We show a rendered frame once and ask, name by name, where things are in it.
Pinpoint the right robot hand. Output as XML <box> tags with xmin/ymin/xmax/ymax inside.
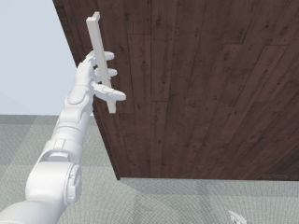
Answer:
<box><xmin>226</xmin><ymin>210</ymin><xmax>247</xmax><ymax>224</ymax></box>

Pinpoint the left robot hand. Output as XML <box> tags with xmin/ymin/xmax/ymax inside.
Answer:
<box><xmin>74</xmin><ymin>50</ymin><xmax>126</xmax><ymax>101</ymax></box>

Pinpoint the left robot upper arm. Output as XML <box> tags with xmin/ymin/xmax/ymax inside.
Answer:
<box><xmin>0</xmin><ymin>161</ymin><xmax>82</xmax><ymax>224</ymax></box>

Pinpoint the handle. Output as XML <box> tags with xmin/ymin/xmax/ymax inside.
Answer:
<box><xmin>86</xmin><ymin>11</ymin><xmax>116</xmax><ymax>114</ymax></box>

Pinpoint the wardrobe door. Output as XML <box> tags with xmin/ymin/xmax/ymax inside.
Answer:
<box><xmin>263</xmin><ymin>144</ymin><xmax>299</xmax><ymax>175</ymax></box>
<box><xmin>62</xmin><ymin>0</ymin><xmax>299</xmax><ymax>181</ymax></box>

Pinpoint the left robot forearm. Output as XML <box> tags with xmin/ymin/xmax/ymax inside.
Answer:
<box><xmin>25</xmin><ymin>85</ymin><xmax>93</xmax><ymax>198</ymax></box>

